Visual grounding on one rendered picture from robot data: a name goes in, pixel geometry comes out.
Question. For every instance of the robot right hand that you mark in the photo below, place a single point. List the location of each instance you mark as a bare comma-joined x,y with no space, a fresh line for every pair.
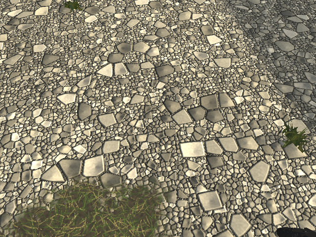
295,232

